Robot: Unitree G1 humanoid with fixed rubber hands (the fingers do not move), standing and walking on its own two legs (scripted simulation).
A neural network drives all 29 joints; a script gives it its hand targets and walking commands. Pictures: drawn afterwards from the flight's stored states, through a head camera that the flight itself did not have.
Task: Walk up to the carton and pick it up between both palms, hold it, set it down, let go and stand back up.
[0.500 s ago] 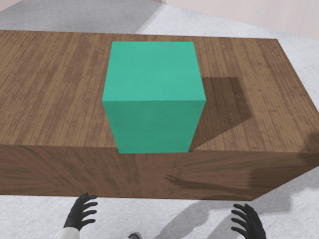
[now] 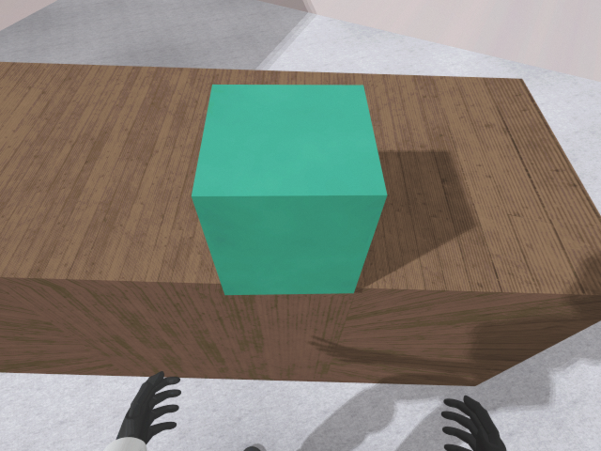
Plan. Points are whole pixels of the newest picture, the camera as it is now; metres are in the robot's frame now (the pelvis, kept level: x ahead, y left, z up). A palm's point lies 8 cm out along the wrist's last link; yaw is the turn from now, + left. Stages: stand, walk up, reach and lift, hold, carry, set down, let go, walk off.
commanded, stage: stand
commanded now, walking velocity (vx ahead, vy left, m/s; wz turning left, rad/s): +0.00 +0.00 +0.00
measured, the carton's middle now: (289, 197) +0.46 +0.05 +0.04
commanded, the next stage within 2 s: none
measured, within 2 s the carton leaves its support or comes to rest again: neither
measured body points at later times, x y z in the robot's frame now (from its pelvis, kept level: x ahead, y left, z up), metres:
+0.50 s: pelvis +0.00 +0.01 +0.00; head -0.02 +0.03 +0.45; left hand +0.07 +0.30 -0.12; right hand +0.13 -0.25 -0.10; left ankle +0.05 +0.14 -0.74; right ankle -0.02 -0.08 -0.74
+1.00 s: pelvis -0.02 +0.02 +0.00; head -0.04 +0.04 +0.45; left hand +0.04 +0.31 -0.13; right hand +0.10 -0.25 -0.11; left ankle +0.05 +0.14 -0.74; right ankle -0.02 -0.08 -0.74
